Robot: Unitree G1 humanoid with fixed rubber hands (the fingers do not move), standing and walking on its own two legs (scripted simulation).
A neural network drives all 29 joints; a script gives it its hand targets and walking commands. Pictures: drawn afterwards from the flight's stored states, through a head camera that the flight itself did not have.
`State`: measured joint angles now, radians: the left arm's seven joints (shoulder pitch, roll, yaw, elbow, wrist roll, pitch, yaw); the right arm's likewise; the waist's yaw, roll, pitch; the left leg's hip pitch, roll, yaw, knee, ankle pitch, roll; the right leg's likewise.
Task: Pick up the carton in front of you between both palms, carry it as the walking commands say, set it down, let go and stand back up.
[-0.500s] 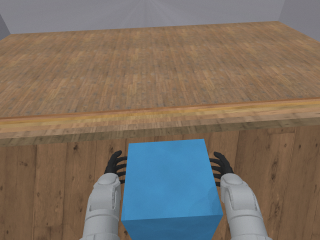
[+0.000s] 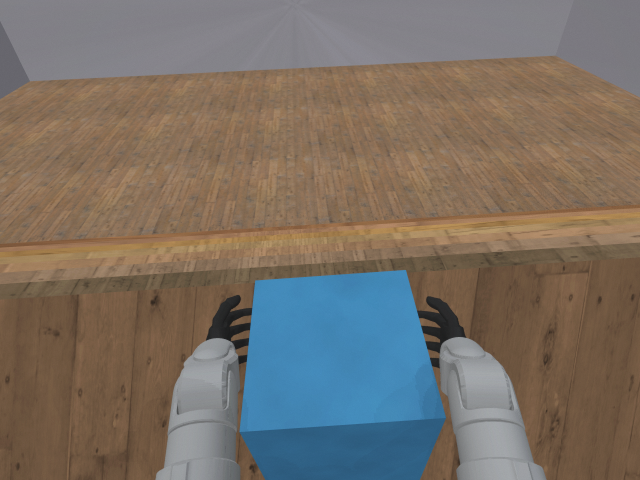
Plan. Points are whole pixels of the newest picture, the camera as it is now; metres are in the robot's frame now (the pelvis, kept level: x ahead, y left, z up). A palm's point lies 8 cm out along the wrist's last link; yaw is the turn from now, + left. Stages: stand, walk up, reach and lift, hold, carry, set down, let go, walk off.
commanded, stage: hold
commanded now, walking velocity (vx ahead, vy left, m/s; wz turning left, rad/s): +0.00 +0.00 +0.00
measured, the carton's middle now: (338, 385) +0.29 +0.00 -0.03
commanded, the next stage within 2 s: carry in 0.96 s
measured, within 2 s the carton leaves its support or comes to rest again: neither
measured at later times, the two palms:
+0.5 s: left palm (222, 346) +0.30 +0.15 +0.05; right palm (451, 346) +0.29 -0.15 +0.05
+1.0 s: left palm (221, 348) +0.30 +0.15 +0.05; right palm (451, 348) +0.29 -0.15 +0.05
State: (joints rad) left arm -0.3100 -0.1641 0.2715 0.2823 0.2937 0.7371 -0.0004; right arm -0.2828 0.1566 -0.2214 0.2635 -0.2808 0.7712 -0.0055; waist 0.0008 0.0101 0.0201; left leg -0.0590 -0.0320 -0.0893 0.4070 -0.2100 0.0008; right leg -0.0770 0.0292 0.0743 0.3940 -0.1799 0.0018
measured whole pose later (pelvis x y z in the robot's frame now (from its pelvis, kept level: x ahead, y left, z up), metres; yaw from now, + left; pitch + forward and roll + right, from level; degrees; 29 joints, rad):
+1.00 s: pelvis +0.01 +0.00 +0.00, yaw +0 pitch -5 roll +0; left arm -0.28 -0.16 0.23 0.25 0.28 0.75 0.01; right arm -0.24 0.15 -0.20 0.22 -0.26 0.78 -0.01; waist 0.00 0.00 -0.03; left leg -0.12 -0.04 -0.09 0.45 -0.25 0.00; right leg -0.14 0.03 0.07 0.43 -0.22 0.00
